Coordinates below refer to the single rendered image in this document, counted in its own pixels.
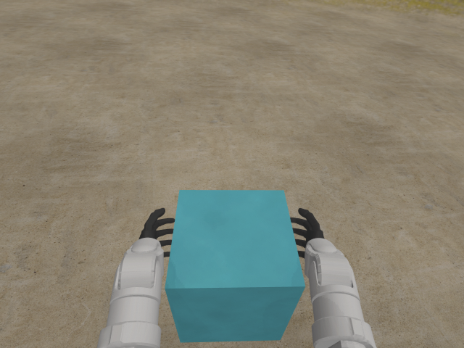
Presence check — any left robot hand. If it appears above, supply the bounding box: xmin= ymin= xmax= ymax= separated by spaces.
xmin=139 ymin=208 xmax=175 ymax=257

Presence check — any right robot hand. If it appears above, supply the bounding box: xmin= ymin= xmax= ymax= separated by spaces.
xmin=290 ymin=208 xmax=324 ymax=258

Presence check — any left robot forearm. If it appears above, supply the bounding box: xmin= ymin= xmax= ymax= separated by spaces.
xmin=97 ymin=238 xmax=164 ymax=348

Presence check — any right robot forearm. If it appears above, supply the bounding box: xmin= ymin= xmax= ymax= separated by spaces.
xmin=304 ymin=238 xmax=377 ymax=348

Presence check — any carton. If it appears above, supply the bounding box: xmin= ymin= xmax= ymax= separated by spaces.
xmin=165 ymin=190 xmax=305 ymax=343

